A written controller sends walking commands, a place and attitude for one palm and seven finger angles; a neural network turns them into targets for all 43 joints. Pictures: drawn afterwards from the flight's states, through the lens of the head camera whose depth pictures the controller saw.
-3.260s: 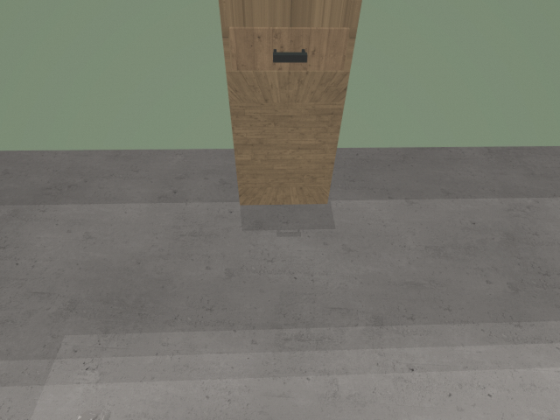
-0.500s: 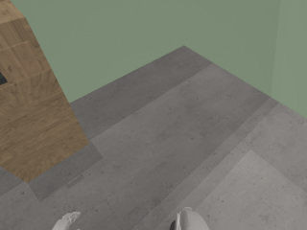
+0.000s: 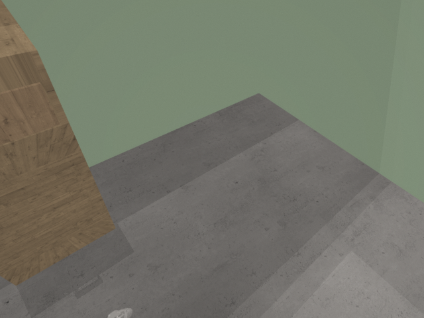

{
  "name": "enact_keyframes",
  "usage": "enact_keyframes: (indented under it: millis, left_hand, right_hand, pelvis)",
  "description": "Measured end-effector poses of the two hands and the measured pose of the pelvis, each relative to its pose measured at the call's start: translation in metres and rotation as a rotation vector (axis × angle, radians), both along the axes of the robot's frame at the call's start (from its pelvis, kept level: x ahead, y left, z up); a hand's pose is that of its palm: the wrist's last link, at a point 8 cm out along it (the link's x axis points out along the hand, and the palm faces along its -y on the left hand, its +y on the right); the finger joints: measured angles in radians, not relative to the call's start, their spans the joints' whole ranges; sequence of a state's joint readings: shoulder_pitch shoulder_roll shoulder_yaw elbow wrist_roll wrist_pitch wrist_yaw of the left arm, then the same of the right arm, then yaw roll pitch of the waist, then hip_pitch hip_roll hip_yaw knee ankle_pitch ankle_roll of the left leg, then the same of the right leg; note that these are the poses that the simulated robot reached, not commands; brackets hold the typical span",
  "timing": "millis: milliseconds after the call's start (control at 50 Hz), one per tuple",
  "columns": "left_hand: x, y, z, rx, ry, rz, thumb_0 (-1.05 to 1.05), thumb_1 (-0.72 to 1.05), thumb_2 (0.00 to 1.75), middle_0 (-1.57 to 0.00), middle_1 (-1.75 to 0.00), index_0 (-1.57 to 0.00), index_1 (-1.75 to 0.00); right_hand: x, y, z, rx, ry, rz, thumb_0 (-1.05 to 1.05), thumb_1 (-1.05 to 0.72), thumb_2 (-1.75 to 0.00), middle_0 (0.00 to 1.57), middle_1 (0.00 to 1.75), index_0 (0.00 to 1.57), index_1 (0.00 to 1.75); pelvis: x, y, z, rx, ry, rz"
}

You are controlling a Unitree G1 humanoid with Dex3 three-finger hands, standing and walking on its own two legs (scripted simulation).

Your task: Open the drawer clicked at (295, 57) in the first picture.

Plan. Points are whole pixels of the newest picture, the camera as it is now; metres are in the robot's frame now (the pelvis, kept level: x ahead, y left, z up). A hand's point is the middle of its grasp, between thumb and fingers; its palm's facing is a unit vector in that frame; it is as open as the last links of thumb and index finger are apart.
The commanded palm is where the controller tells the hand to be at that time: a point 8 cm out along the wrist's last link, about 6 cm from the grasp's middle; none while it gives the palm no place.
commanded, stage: turn to face it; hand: left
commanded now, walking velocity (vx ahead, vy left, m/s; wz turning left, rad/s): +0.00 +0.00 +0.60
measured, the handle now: out of the picture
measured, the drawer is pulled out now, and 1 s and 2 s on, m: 0.00 0.00 0.00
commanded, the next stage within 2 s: take the last steps up to it in 1.10 s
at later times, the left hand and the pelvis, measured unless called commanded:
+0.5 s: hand out of the picture +0.06 +0.19 -0.14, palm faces +0.28 -0.92 -0.29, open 7.4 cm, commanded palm none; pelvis +0.00 -0.04 +0.00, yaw +15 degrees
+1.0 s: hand out of the picture -0.15 +0.14 -0.17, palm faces +0.57 -0.78 -0.26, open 7.4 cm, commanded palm none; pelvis -0.03 -0.04 +0.00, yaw +33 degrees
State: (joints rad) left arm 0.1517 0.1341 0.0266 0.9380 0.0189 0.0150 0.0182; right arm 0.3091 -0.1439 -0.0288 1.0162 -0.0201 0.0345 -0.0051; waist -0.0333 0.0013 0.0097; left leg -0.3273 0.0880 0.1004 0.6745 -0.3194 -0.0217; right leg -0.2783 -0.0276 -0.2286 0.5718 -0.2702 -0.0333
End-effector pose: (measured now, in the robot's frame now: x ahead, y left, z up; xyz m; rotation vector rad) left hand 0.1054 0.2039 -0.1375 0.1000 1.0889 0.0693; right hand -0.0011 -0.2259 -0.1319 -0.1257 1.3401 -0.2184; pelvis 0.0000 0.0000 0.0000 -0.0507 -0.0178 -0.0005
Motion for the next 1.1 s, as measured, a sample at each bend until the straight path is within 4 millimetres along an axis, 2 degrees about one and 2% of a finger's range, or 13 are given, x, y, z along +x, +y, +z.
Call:
enact_keyframes:
  millis: [60,160,240,300,380,500,580,660,740,820,1000,1040,1100]
  left_hand:
    - [-0.023,0.024,-0.009,0.015,0.067,0.070,0.00,0.91,0.90,-0.21,-0.30,-0.20,-0.30]
    - [-0.061,0.057,0.000,0.073,0.182,0.131,0.00,0.91,0.90,-0.20,-0.30,-0.20,-0.30]
    - [-0.080,0.071,0.010,0.112,0.219,0.183,0.00,0.91,0.90,-0.20,-0.30,-0.19,-0.29]
    - [-0.085,0.073,0.016,0.131,0.214,0.217,0.01,0.91,0.90,-0.20,-0.30,-0.19,-0.29]
    - [-0.082,0.063,0.023,0.147,0.170,0.248,0.01,0.91,0.90,-0.20,-0.30,-0.19,-0.29]
    - [-0.072,0.029,0.031,0.173,0.050,0.289,0.01,0.90,0.90,-0.20,-0.30,-0.19,-0.30]
    - [-0.089,0.003,0.041,0.177,0.021,0.335,0.01,0.90,0.90,-0.20,-0.30,-0.20,-0.30]
    - [-0.113,-0.015,0.045,0.165,0.047,0.385,0.01,0.90,0.90,-0.20,-0.30,-0.20,-0.30]
    - [-0.141,-0.028,0.042,0.144,0.083,0.447,0.01,0.90,0.90,-0.20,-0.30,-0.20,-0.30]
    - [-0.180,-0.036,0.035,0.119,0.145,0.517,0.01,0.90,0.90,-0.21,-0.30,-0.20,-0.30]
    - [-0.287,-0.032,-0.001,0.049,0.331,0.680,0.01,0.90,0.90,-0.20,-0.30,-0.20,-0.30]
    - [-0.298,-0.030,-0.001,0.044,0.362,0.698,0.01,0.90,0.90,-0.20,-0.30,-0.20,-0.30]
    - [-0.303,-0.025,0.004,0.039,0.353,0.717,0.01,0.90,0.90,-0.20,-0.30,-0.20,-0.30]
  right_hand:
    - [0.016,0.005,0.005,-0.019,-0.005,0.044,0.01,-0.93,-0.90,0.20,0.30,0.20,0.30]
    - [0.038,0.007,0.018,-0.037,-0.025,0.090,0.00,-0.92,-0.90,0.20,0.30,0.20,0.30]
    - [0.057,0.001,0.023,-0.042,-0.039,0.136,0.00,-0.91,-0.90,0.20,0.30,0.20,0.30]
    - [0.070,-0.008,0.023,-0.043,-0.046,0.172,0.00,-0.91,-0.90,0.20,0.30,0.20,0.30]
    - [0.088,-0.025,0.020,-0.042,-0.062,0.217,0.00,-0.91,-0.90,0.20,0.30,0.20,0.30]
    - [0.117,-0.059,0.002,-0.022,-0.099,0.288,0.00,-0.91,-0.90,0.20,0.30,0.20,0.30]
    - [0.139,-0.072,0.001,-0.011,-0.112,0.347,0.00,-0.91,-0.90,0.20,0.30,0.20,0.30]
    - [0.158,-0.073,0.009,0.006,-0.131,0.409,0.00,-0.91,-0.90,0.20,0.30,0.19,0.30]
    - [0.171,-0.065,0.013,0.011,-0.118,0.479,0.00,-0.91,-0.90,0.20,0.30,0.19,0.30]
    - [0.186,-0.045,0.014,0.010,-0.106,0.559,0.00,-0.91,-0.90,0.20,0.30,0.19,0.30]
    - [0.211,0.038,0.022,0.011,-0.224,0.740,0.00,-0.91,-0.90,0.20,0.30,0.19,0.30]
    - [0.208,0.049,0.027,0.013,-0.241,0.758,0.00,-0.91,-0.90,0.20,0.30,0.20,0.30]
    - [0.198,0.057,0.031,0.015,-0.237,0.769,0.00,-0.91,-0.90,0.20,0.30,0.20,0.30]
  pelvis:
    - [0.004,0.007,-0.001,0.013,0.013,0.024]
    - [0.007,0.011,0.011,0.016,0.029,0.058]
    - [0.008,0.009,0.017,0.014,0.036,0.095]
    - [0.007,0.004,0.018,0.014,0.038,0.130]
    - [0.004,-0.010,0.016,0.022,0.038,0.177]
    - [-0.001,-0.043,0.005,0.051,0.038,0.264]
    - [-0.004,-0.058,0.008,0.065,0.020,0.329]
    - [-0.004,-0.068,0.015,0.085,0.013,0.386]
    - [-0.005,-0.072,0.017,0.094,0.016,0.443]
    - [-0.009,-0.070,0.017,0.090,0.024,0.490]
    - [-0.030,-0.045,0.001,0.057,0.028,0.569]
    - [-0.033,-0.042,0.004,0.053,0.019,0.575]
    - [-0.038,-0.039,0.010,0.043,0.010,0.592]
